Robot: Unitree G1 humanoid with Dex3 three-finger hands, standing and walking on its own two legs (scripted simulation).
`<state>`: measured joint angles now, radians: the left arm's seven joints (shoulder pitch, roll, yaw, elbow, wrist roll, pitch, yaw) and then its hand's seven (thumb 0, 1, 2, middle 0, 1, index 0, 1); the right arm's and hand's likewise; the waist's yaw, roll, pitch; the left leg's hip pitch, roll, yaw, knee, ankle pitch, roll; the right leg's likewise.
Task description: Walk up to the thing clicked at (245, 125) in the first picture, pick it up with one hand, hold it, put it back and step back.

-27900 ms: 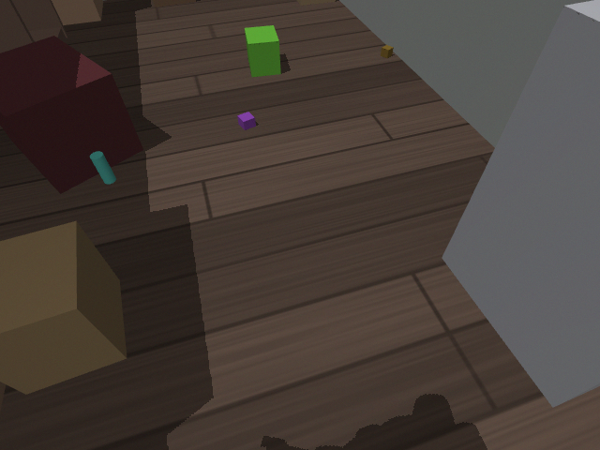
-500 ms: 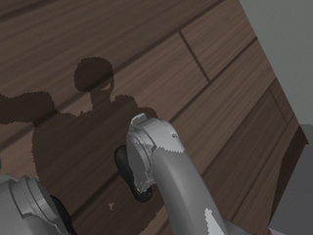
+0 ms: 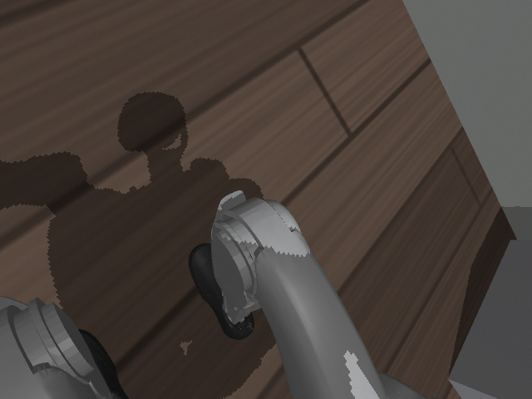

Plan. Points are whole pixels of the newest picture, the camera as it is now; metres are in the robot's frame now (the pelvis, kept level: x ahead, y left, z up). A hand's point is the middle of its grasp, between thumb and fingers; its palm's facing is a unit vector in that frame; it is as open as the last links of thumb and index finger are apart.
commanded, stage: withdraw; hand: left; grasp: from above
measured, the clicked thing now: out of the picture +0.47 +0.26 -0.30
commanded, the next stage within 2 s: home in 0.74 s
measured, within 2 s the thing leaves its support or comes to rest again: rests again in 0.12 s
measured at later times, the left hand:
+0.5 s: hand out of the picture +0.43 +0.27 -0.11, palm faces -0.51 -0.14 -0.85, open 13.7 cm
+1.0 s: hand out of the picture +0.48 +0.27 -0.15, palm faces -0.34 -0.12 -0.93, open 12.7 cm
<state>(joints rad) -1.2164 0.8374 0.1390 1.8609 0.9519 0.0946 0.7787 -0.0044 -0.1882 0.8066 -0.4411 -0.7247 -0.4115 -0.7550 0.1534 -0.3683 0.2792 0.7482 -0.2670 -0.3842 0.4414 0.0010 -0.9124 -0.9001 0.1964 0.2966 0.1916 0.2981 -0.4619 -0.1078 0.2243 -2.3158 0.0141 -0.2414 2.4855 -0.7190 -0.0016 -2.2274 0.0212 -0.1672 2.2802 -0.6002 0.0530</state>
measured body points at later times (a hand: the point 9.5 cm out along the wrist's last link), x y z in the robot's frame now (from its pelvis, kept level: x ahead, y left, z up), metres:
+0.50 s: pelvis +0.00 -0.01 +0.04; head +0.21 +0.06 +0.43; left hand +0.45 +0.28 -0.06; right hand +0.09 -0.27 -0.08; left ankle +0.06 +0.12 -0.29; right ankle +0.13 -0.12 -0.29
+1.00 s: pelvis +0.01 -0.01 +0.01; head +0.25 +0.07 +0.38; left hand +0.49 +0.27 -0.10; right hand +0.05 -0.27 -0.10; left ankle +0.06 +0.12 -0.29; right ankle +0.13 -0.12 -0.29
